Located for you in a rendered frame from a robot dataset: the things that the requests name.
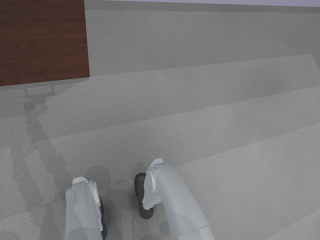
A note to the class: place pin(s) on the robot left thigh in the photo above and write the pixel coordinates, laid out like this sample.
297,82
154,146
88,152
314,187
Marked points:
82,203

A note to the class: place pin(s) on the robot thigh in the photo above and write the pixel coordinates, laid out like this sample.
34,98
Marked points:
185,218
82,203

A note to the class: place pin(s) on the robot right thigh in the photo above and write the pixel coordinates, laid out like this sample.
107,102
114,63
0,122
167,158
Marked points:
185,218

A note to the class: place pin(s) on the cabinet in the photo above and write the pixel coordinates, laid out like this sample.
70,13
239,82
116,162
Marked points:
42,41

